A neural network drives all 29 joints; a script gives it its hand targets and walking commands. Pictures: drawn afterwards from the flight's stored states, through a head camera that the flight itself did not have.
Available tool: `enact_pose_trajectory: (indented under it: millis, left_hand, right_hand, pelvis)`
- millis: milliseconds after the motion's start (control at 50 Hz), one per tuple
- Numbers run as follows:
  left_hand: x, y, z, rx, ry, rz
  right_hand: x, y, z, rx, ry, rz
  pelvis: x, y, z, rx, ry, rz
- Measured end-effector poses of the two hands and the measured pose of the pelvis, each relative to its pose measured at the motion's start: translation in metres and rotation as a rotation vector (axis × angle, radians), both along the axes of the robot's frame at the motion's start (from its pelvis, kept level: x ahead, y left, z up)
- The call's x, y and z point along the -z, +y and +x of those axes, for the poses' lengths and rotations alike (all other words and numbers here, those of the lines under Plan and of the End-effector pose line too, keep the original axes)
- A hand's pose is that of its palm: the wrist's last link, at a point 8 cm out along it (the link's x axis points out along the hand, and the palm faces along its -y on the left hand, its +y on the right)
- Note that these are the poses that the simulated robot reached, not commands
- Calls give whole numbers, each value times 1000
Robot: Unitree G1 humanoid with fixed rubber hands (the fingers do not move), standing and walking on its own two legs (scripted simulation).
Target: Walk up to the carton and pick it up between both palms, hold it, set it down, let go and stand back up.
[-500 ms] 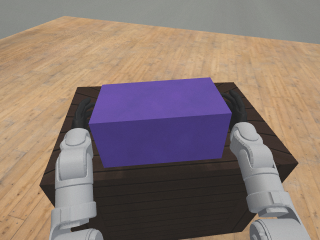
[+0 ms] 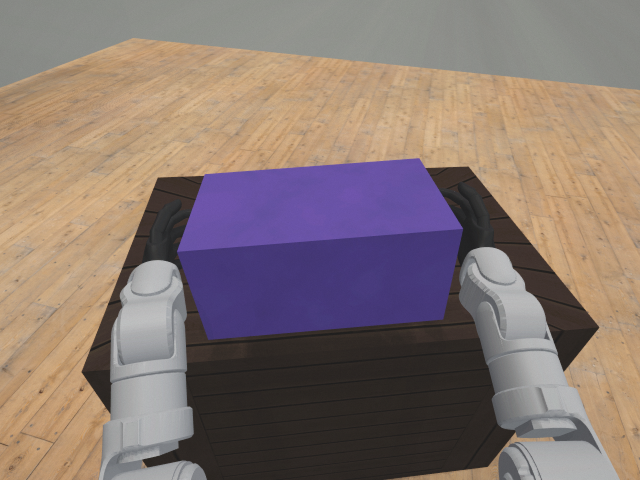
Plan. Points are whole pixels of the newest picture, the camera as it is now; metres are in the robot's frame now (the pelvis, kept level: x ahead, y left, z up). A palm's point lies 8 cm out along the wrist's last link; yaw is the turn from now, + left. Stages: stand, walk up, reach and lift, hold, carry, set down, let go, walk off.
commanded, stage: hold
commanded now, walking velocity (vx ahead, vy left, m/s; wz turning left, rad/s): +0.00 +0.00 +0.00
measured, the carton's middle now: (319, 244) +0.38 +0.02 +0.15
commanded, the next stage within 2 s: none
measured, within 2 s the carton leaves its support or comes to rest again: neither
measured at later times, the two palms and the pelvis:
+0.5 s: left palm (164, 263) +0.33 +0.20 +0.15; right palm (472, 245) +0.35 -0.17 +0.17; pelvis +0.00 +0.00 +0.00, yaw +0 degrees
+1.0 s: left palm (161, 264) +0.33 +0.20 +0.16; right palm (473, 246) +0.34 -0.17 +0.17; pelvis +0.00 +0.00 +0.00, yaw +0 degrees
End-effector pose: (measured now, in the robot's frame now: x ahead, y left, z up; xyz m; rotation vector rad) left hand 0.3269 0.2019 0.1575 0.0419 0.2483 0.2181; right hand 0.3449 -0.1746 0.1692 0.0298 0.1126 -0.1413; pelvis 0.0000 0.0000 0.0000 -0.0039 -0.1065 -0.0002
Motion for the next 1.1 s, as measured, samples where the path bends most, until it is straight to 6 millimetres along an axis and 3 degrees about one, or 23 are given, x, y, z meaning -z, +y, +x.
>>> enact_pose_trajectory:
  millis: [1100]
  left_hand:
    - [1, 1, 1, 2, 7, 3]
  right_hand:
    - [-1, 1, 0, 4, -4, 0]
  pelvis:
    - [0, 1, -2, 1, -2, 0]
